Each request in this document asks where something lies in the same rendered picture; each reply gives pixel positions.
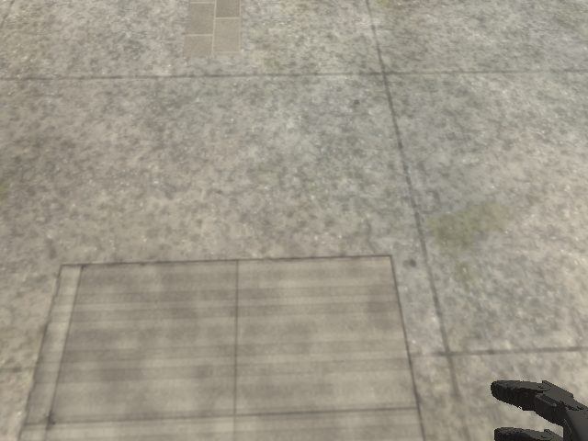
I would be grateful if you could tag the right robot hand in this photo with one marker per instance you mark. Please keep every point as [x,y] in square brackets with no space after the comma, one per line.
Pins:
[548,401]

